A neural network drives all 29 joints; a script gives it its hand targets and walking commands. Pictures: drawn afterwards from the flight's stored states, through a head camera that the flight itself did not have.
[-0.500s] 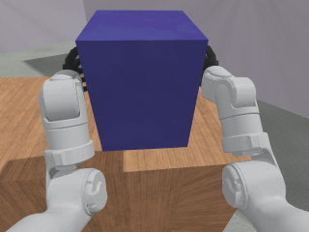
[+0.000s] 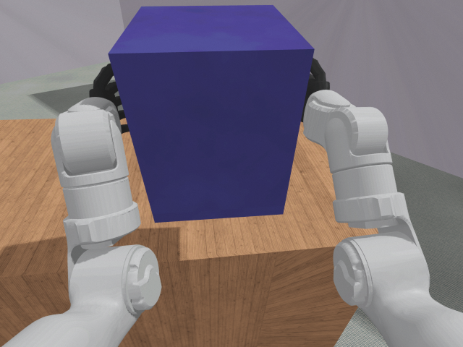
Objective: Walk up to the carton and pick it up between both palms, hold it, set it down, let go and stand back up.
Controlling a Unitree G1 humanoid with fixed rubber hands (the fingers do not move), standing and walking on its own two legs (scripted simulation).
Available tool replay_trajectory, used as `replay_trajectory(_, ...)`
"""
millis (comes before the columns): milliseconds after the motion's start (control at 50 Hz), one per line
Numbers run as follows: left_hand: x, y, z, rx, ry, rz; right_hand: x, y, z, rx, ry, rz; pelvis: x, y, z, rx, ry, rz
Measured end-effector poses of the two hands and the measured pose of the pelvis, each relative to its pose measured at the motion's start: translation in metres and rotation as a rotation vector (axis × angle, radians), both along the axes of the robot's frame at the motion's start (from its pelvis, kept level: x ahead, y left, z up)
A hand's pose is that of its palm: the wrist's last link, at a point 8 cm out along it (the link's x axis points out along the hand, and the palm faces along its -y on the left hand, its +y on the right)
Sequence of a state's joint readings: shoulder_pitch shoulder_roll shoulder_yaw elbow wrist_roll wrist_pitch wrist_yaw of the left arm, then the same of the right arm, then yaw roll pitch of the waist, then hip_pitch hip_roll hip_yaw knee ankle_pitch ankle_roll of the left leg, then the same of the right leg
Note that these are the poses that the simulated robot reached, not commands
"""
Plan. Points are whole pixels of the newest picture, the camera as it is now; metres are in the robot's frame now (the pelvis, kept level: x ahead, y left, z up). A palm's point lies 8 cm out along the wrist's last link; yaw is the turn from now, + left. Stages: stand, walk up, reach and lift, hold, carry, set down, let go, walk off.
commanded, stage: hold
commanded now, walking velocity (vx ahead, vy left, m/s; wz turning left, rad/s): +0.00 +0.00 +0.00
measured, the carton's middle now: (214, 113) +0.39 +0.02 +0.29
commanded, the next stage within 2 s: none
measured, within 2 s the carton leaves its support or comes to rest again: neither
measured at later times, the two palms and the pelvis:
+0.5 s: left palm (110, 112) +0.34 +0.16 +0.31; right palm (319, 100) +0.36 -0.13 +0.32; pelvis +0.00 +0.00 +0.00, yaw +0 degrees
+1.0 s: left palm (107, 108) +0.34 +0.16 +0.31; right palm (319, 96) +0.36 -0.13 +0.33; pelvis +0.00 +0.00 +0.00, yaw +0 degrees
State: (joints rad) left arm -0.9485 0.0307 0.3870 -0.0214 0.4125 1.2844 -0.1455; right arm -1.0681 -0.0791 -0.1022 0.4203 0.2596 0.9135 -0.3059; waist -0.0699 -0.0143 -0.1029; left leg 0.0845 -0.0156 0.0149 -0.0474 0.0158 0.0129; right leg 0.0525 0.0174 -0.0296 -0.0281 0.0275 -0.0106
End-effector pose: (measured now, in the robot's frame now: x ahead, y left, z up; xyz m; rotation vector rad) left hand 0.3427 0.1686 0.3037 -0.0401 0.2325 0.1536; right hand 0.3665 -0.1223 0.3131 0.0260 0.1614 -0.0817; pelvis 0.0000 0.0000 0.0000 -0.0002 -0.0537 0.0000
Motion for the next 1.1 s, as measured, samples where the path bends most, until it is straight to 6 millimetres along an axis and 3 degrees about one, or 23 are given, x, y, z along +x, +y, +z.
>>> replay_trajectory(220, 0.001, -0.002, -0.003, 0.012, 0.004, -0.003, 0.001, -0.002, -0.004, -0.005, -0.002, 0.002, 0.001, -0.001, 0.0, 0.0, 0.008, -0.001)
replay_trajectory(1100, 0.001, -0.003, 0.01, 0.013, 0.009, -0.016, -0.002, -0.003, 0.013, 0.001, -0.007, -0.014, 0.0, -0.002, 0.0, 0.001, 0.022, -0.006)
